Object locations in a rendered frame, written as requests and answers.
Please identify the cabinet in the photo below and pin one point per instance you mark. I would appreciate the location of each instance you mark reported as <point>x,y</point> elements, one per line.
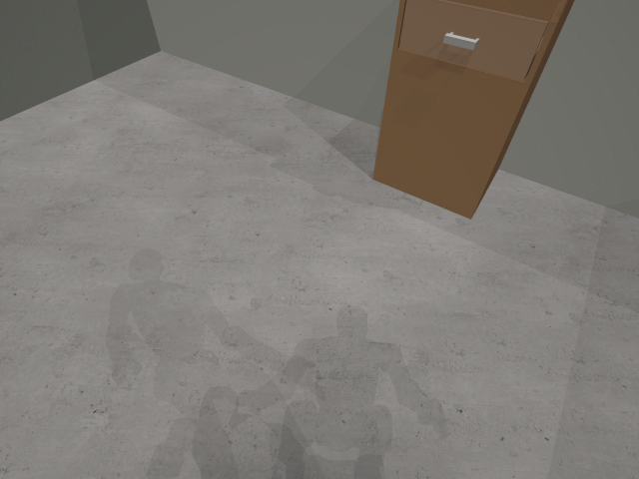
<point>446,127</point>

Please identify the drawer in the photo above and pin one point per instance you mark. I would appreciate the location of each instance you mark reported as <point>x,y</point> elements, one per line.
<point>507,46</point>

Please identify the handle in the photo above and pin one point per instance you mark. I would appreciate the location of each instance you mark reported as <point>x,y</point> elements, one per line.
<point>459,41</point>

